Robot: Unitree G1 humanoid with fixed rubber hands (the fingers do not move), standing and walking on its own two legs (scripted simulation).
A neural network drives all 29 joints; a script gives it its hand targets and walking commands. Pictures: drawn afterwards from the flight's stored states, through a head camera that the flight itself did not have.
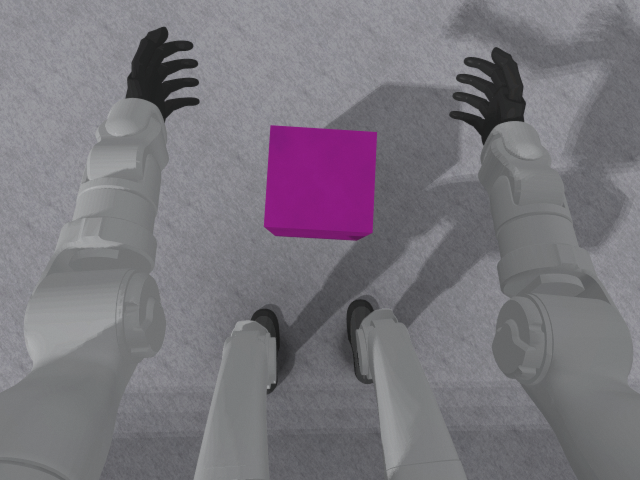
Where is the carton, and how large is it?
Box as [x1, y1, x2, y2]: [264, 125, 376, 240]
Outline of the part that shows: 270,125 264,226 275,235 356,240 372,232 376,132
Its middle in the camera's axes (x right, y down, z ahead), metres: +0.00 -0.10 +0.87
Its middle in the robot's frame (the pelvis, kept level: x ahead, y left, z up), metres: +0.50 -0.03 -0.52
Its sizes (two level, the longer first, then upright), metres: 0.210 0.200 0.250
